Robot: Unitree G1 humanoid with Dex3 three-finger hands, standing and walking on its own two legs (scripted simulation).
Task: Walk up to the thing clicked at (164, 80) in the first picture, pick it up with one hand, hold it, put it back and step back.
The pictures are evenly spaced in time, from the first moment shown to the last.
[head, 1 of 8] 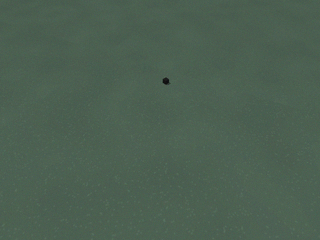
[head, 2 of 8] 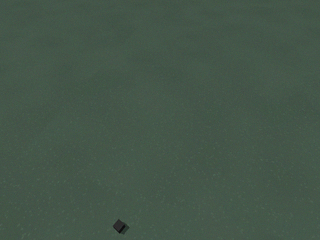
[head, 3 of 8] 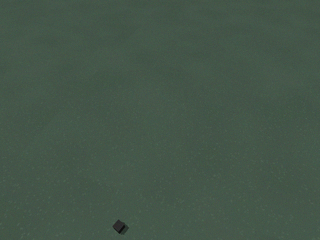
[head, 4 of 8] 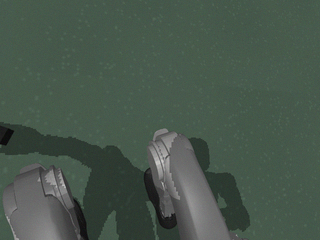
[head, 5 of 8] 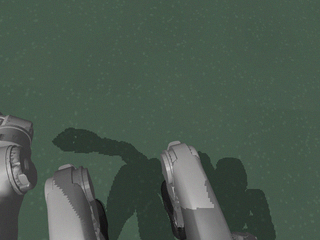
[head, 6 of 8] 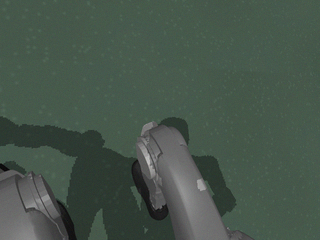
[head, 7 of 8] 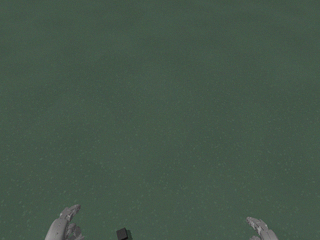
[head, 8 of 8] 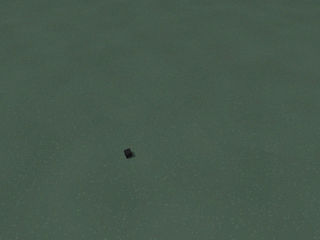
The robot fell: no
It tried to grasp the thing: yes
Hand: left
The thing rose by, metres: 0.14
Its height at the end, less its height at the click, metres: +0.00
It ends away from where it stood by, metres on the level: 0.12
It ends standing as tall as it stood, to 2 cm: yes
